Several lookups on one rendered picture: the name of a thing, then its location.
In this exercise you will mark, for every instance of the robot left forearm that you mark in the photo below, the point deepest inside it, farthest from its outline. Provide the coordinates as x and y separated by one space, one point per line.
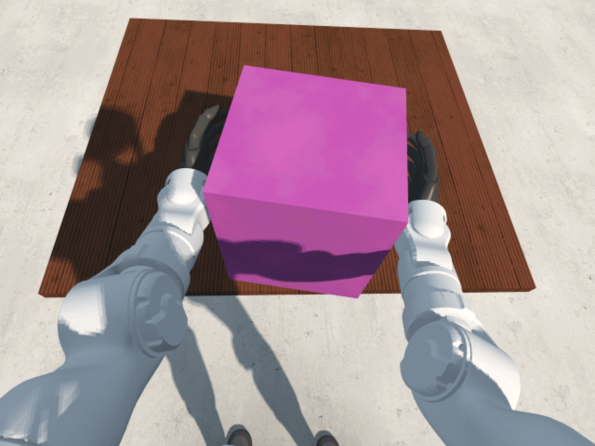
172 241

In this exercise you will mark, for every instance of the right robot upper arm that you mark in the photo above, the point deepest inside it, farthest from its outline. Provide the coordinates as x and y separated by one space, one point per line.
467 389

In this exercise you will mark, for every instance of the robot right forearm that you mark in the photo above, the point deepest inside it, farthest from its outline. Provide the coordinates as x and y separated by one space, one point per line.
430 288

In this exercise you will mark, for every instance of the robot left hand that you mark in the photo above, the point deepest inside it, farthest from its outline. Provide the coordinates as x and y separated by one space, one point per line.
197 153

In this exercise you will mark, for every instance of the robot right hand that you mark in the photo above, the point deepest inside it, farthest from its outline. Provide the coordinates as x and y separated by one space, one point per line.
423 183

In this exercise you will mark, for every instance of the carton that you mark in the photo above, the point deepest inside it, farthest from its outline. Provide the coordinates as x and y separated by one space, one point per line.
308 188

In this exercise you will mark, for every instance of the table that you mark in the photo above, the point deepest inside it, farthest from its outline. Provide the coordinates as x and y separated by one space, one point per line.
167 72

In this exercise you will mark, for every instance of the left robot upper arm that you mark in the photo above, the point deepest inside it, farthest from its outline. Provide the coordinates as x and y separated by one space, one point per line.
114 332

